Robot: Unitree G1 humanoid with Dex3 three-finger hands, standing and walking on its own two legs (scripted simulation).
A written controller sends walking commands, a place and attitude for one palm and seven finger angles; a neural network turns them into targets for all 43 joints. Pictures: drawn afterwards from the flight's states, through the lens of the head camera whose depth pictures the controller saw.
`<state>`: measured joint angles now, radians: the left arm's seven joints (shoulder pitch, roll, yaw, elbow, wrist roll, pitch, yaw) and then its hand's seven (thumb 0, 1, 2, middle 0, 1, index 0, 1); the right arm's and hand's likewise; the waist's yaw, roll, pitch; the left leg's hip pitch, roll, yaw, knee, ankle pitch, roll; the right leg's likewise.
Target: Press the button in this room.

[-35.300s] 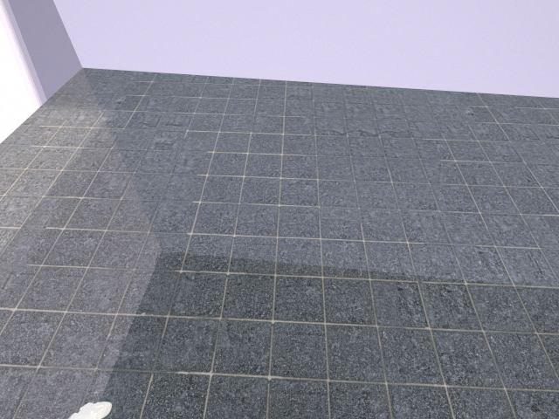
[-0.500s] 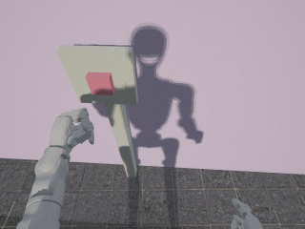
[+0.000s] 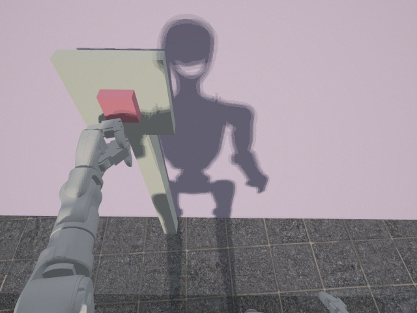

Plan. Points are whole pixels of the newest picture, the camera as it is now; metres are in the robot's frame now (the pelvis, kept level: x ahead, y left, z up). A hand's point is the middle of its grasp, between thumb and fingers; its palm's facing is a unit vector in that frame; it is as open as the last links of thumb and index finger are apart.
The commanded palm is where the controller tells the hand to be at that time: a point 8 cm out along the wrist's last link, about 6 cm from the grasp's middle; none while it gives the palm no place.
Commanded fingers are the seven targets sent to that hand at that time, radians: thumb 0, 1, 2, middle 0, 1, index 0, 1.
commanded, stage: aim a knuckle at the button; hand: left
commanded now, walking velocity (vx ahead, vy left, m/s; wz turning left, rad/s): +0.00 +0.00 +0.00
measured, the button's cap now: (120, 105) +0.50 +0.19 +0.12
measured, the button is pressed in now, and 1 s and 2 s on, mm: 0 0 13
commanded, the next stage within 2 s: press the button with the knuckle in 0.64 s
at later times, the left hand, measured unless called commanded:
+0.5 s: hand (130, 155) +0.39 +0.15 +0.09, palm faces -0.01 -1.00 -0.03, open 3.1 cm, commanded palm +0.36 +0.21 +0.09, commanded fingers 0.00 0.90 0.90 -1.30 -1.50 -1.30 -1.50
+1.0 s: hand (126, 148) +0.41 +0.16 +0.09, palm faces -0.02 -1.00 -0.02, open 3.1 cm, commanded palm +0.38 +0.22 +0.09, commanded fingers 0.00 0.90 0.90 -1.30 -1.50 -1.30 -1.50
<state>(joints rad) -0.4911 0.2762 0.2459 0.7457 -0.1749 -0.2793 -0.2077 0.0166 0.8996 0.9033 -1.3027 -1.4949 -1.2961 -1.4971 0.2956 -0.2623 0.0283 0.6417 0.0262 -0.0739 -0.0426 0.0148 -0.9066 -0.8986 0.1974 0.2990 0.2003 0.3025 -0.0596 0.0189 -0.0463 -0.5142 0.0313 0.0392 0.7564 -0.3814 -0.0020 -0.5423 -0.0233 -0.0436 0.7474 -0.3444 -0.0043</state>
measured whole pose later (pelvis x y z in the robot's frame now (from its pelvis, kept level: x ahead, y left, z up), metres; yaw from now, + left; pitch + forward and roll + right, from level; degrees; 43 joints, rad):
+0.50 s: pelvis -0.01 +0.00 +0.00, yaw +0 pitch +7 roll +0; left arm -0.44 0.23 0.20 0.69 -0.16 -0.30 -0.15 0.02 0.90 0.90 -1.30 -1.49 -1.30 -1.50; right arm 0.28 -0.25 0.03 0.62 0.03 -0.06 -0.03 0.01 -0.91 -0.90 0.20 0.30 0.20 0.30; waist -0.05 0.03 -0.05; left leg -0.50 0.03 0.05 0.75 -0.37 0.00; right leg -0.53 -0.02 -0.03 0.75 -0.33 0.00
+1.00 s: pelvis -0.01 +0.00 +0.00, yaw +0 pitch +8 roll +0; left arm -0.54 0.28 0.23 0.81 -0.18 -0.31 -0.20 0.02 0.90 0.90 -1.30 -1.50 -1.30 -1.50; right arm 0.31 -0.27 0.02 0.64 0.03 -0.05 -0.05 0.01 -0.91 -0.90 0.20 0.30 0.20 0.30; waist -0.06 0.02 -0.05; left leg -0.55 0.03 0.04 0.78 -0.38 0.00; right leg -0.57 -0.02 -0.04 0.76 -0.34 0.00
